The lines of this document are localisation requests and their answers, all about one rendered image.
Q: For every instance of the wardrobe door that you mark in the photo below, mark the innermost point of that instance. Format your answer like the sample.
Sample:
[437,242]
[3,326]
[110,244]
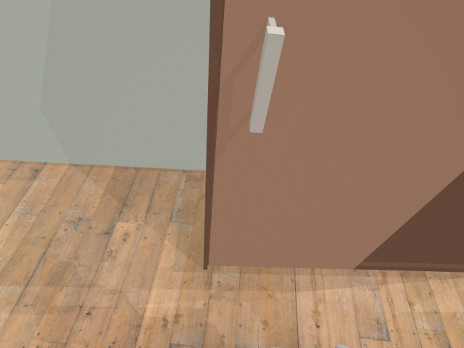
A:
[365,126]
[435,234]

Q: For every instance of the handle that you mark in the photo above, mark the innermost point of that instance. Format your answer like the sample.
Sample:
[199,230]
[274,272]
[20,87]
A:
[271,52]

